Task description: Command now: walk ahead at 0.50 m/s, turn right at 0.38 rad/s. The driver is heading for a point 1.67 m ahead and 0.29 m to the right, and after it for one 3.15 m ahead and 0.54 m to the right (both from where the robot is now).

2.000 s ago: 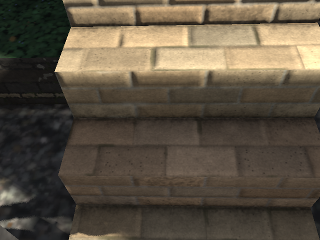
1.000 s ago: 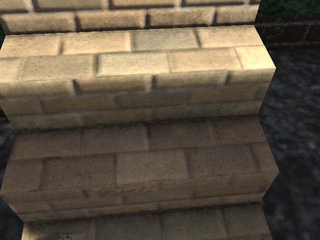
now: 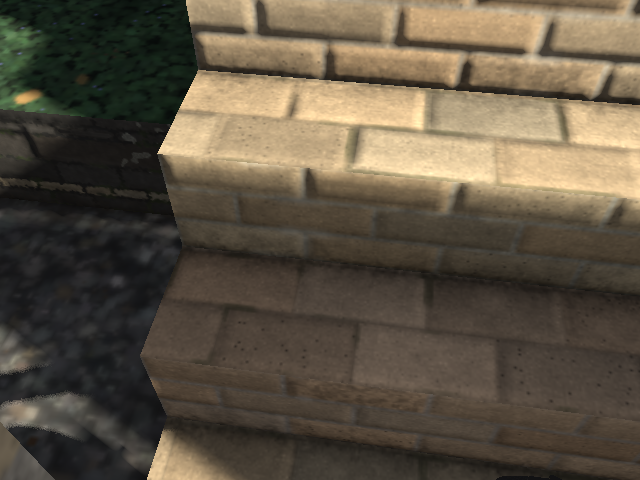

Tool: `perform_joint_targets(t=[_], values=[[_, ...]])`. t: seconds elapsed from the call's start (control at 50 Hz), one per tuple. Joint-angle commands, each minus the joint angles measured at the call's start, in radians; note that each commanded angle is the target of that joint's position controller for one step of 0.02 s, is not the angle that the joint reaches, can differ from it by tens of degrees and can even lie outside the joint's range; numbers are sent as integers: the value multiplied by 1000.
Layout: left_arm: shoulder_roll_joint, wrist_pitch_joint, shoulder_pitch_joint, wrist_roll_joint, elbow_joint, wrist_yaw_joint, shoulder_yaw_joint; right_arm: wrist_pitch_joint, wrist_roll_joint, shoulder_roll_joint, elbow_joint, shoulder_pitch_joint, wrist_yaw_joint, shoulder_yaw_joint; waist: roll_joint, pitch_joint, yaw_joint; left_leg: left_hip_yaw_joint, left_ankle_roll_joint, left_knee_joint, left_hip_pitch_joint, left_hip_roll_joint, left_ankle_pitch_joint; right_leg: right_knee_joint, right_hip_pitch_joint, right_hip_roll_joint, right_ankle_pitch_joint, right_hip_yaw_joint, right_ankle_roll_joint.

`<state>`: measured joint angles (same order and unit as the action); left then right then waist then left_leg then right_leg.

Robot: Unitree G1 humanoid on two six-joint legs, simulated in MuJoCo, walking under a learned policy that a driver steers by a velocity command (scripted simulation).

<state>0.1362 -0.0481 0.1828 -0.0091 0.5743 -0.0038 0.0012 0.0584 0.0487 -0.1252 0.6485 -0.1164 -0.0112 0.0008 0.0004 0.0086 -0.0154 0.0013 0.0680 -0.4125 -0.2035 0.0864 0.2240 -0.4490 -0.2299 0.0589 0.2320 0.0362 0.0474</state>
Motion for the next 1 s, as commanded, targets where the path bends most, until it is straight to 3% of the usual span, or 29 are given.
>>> perform_joint_targets(t=[0.02,0.06,0.08,0.1,0.14,0.16,0.24,0.36,0.42,0.46,0.48,0.5,0.52,0.54,0.56,0.58,0.6,0.62,0.64,0.66,0.7,0.74,0.78,0.8,0.82,0.84,0.86,0.92,1.0], values=[[93,-10,-71,1,-107,1,41,17,-6,-76,-92,78,-12,25,0,-92,-5,-74,-46,14,-11,-122,-81,12,39,-138,-199,174,31],[89,-3,-78,2,-121,-1,45,10,-4,-88,-98,85,-16,31,11,-94,-5,-72,-41,2,-7,-136,-98,-24,9,-120,-219,173,34],[78,2,-79,5,-122,6,41,-2,-9,-115,-103,98,-17,34,26,-108,-7,-79,-24,4,14,-161,-149,-63,-5,-91,-225,158,32],[82,5,-69,1,-116,6,44,-9,-12,-105,-107,109,-21,33,67,-109,-1,-92,-16,18,20,-175,-159,-82,-16,-76,-186,148,32],[71,10,-41,-9,-114,1,43,-14,-17,-119,-113,135,-31,37,67,-99,19,-93,3,17,26,-217,-248,-109,-40,-51,-122,124,18],[77,14,-28,-11,-106,5,48,-14,-11,-121,-109,141,-32,31,70,-124,28,-68,14,7,47,-229,-304,-110,-38,-44,-87,124,12],[100,16,-16,2,-100,0,62,-21,-19,-143,-108,152,-34,37,3,-142,17,33,12,-101,119,-233,-501,-113,-81,-32,-106,144,17],[126,15,-74,3,-123,13,75,-36,-16,-130,-127,134,-24,39,-104,-84,-33,73,-34,-151,174,-118,-17,51,-205,-84,-162,396,62],[114,16,-52,9,-113,11,80,-34,-12,-143,-111,125,-26,47,-4,-94,-25,54,-23,-111,244,-172,-187,-28,-231,-37,-145,328,40],[113,23,-18,13,-100,-2,84,-40,4,-156,-91,114,-35,51,118,-137,-14,42,15,-75,290,-294,-475,-192,-252,29,-65,167,20],[108,30,6,8,-96,-10,85,-43,8,-173,-83,125,-41,54,179,-149,3,23,52,-43,253,-377,-568,-289,-243,47,84,84,11],[102,38,16,-2,-91,-12,83,-43,-1,-173,-86,130,-46,52,186,-157,5,3,96,-14,145,-446,-619,-396,-166,22,220,40,6],[107,43,14,-6,-84,-15,82,-43,-9,-185,-77,114,-40,48,80,-138,26,26,130,7,46,-468,-580,-386,-80,-17,260,1,7],[94,48,16,-13,-85,-7,77,-32,-28,-188,-66,111,-40,49,60,-111,31,69,114,-24,10,-442,-485,-343,-55,-22,215,-4,9],[97,51,15,-33,-83,-5,81,-31,-36,-144,-73,127,-36,39,75,-87,32,129,71,-78,-11,-377,-365,-286,-52,-20,129,3,17],[102,50,9,-35,-82,-1,82,-33,-38,-143,-75,116,-32,36,55,-65,37,163,36,-166,7,-335,-322,-181,-72,-16,42,9,30],[135,42,11,-46,-90,0,97,-28,-50,-147,-87,87,-35,38,-46,-48,23,193,5,-280,-22,-277,-274,-135,-58,-34,-252,97,44],[177,28,38,-37,-90,-15,106,-31,-38,-120,-115,63,-27,32,-205,-87,23,206,-37,-432,-82,-172,-31,-91,-26,-128,-561,272,105],[210,16,54,-13,-88,-27,111,-41,-40,-91,-169,134,-9,17,-289,-100,55,150,-69,-487,-187,-71,290,62,7,-219,-623,539,200],[185,15,9,-28,-94,-30,97,-41,-51,-84,-177,127,1,12,-218,-71,25,56,-71,-451,-233,-73,411,118,27,-242,-553,556,220],[152,30,-93,-43,-104,-30,87,-22,-57,-82,-157,68,1,7,-128,-64,-20,54,-51,-252,-178,-72,341,105,70,-200,-624,430,160],[116,28,-124,-12,-83,-31,78,-9,-56,-54,-118,-6,-18,1,-120,-169,-40,89,-45,-62,10,-68,9,44,136,-157,-837,302,103],[91,18,-93,-1,-65,-16,70,6,-36,-50,-106,2,-27,-4,-6,-212,5,65,-70,38,112,-122,-140,-14,159,-113,-650,233,42],[66,17,-54,0,-60,-10,60,9,-26,-66,-120,33,-28,-7,107,-205,44,-19,-61,50,123,-206,-240,-8,114,-88,-392,213,13],[47,23,2,-4,-36,-10,51,11,-22,-48,-145,104,-27,-15,191,-167,90,-76,-45,101,79,-266,-191,44,103,-72,-133,195,-4],[70,27,3,-9,-18,-11,55,7,-18,-37,-166,144,-29,-16,166,-97,99,-67,-51,115,60,-261,-109,85,69,-66,-70,190,-5],[89,24,-26,-17,-10,-10,57,5,-20,-42,-175,135,-31,-12,101,-60,76,-43,-57,107,69,-241,-74,106,40,-70,-113,205,-1],[86,1,-85,-22,-7,3,49,11,-29,-75,-150,32,-30,3,-4,-64,32,-21,-56,83,131,-210,-153,139,26,-100,-291,223,1],[64,-15,-102,-28,15,1,38,7,-44,-76,-128,9,-22,15,24,-107,34,-57,-37,58,193,-206,-210,154,25,-105,-252,189,-6]])
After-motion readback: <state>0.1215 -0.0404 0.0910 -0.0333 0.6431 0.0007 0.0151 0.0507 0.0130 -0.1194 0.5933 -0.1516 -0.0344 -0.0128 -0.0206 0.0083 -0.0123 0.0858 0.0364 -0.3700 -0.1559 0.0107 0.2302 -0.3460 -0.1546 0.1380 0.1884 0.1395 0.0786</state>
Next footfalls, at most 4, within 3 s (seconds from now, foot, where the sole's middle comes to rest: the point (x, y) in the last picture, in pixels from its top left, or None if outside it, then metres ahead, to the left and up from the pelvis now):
none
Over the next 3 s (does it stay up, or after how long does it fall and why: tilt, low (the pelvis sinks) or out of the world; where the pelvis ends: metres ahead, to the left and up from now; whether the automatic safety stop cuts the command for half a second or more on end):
stays up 0.01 -0.03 0.00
